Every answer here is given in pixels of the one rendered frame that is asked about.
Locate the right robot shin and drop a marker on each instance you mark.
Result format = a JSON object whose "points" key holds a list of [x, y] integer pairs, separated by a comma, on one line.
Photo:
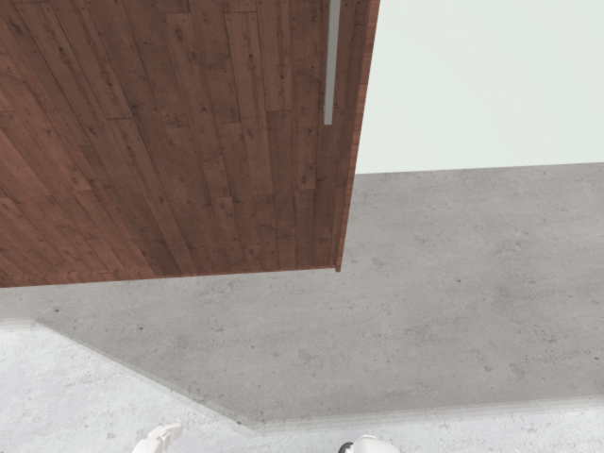
{"points": [[365, 437]]}

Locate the wardrobe door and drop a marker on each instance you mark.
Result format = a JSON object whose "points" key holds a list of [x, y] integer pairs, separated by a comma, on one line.
{"points": [[55, 215], [203, 120]]}

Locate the robot left hand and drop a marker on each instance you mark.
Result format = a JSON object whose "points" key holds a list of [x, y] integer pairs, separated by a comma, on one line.
{"points": [[159, 439]]}

